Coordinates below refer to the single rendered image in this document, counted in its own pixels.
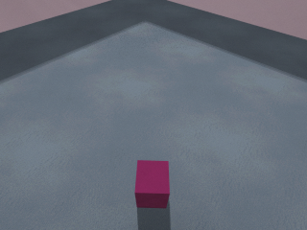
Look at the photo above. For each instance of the carton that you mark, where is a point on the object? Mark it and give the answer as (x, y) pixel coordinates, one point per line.
(152, 184)

